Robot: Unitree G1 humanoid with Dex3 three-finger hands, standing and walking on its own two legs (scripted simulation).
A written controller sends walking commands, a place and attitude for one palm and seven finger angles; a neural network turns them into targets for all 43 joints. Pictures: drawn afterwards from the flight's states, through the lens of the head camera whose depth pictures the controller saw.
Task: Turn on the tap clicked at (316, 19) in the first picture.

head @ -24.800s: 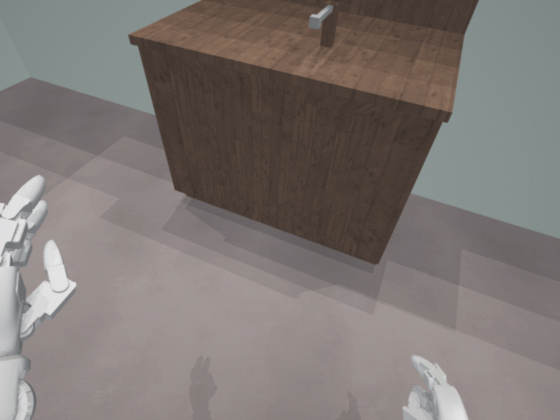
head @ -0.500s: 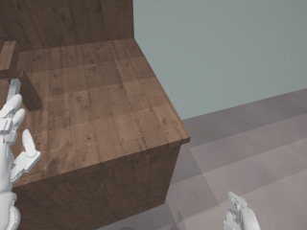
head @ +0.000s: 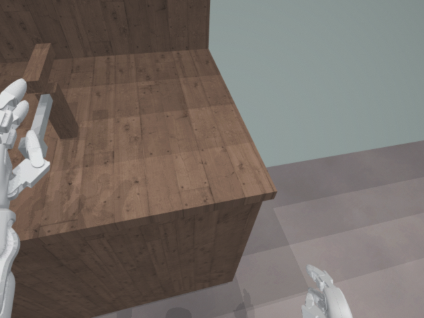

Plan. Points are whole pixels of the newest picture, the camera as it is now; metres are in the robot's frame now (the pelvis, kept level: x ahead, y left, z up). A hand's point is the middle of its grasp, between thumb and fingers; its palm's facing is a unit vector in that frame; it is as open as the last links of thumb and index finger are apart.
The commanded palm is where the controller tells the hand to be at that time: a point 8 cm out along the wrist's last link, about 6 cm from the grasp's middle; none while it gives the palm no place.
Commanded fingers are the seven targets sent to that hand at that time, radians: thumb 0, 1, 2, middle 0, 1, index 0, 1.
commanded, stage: turn the palm inward beside the body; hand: left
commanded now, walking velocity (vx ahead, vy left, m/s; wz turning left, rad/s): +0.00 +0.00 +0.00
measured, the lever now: (33, 147) +0.31 +0.35 +0.15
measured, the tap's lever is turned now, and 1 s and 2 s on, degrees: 0 0 0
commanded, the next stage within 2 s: none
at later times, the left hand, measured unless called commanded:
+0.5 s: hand (72, 199) +0.21 +0.22 +0.18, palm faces +0.50 -0.82 -0.29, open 7.4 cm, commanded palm +0.15 +0.26 +0.19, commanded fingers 0.00 0.90 0.90 -0.20 -0.30 -0.20 -0.30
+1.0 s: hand (69, 200) +0.21 +0.22 +0.19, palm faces +0.48 -0.85 -0.21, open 7.4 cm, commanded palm +0.15 +0.26 +0.21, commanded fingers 0.00 0.90 0.90 -0.20 -0.30 -0.20 -0.30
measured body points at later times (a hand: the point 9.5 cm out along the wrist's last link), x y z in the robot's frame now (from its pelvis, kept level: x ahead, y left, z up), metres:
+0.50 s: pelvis +0.00 -0.04 -0.01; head -0.02 -0.07 +0.44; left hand +0.18 +0.27 +0.19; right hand +0.21 -0.26 -0.09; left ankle +0.00 +0.11 -0.74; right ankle +0.03 -0.13 -0.74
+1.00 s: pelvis +0.02 -0.02 -0.01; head -0.01 -0.04 +0.44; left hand +0.18 +0.26 +0.20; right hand +0.23 -0.24 -0.08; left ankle +0.00 +0.12 -0.74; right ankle +0.03 -0.13 -0.74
